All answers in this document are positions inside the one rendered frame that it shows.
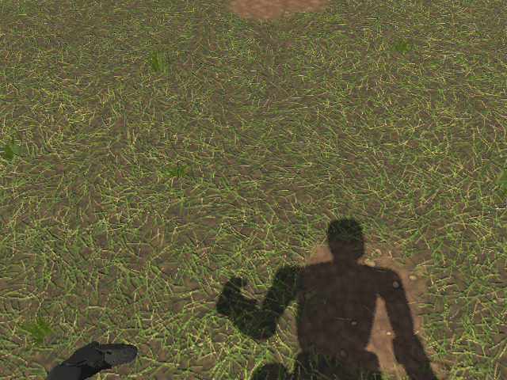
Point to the left robot hand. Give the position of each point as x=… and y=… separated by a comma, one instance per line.
x=92, y=358

